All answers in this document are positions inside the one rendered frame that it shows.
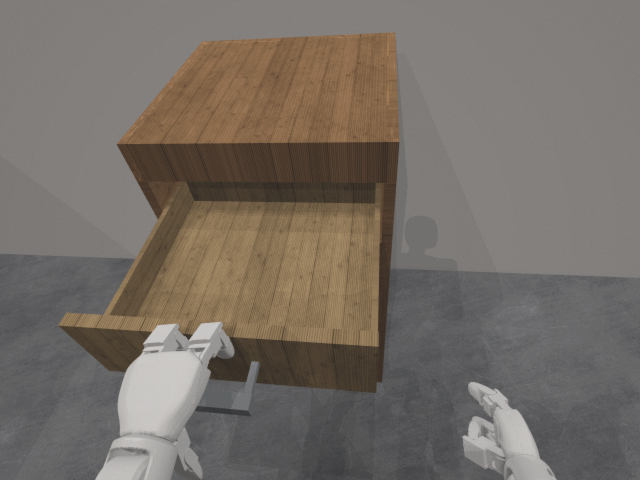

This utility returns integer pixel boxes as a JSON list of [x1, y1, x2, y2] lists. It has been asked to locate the robot right hand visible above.
[[463, 382, 540, 476]]

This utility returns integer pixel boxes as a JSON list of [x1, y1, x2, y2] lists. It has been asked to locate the right robot forearm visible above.
[[504, 455, 557, 480]]

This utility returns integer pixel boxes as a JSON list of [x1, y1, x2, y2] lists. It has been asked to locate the left robot forearm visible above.
[[95, 434, 178, 480]]

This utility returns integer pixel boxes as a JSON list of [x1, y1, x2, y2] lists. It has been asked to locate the drawer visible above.
[[58, 182, 381, 393]]

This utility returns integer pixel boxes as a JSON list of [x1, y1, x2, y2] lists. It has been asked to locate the cabinet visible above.
[[117, 32, 399, 382]]

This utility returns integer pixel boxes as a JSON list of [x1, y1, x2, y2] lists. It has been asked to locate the handle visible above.
[[195, 361, 260, 417]]

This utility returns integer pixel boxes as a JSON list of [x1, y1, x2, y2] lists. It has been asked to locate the robot left hand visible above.
[[118, 322, 235, 480]]

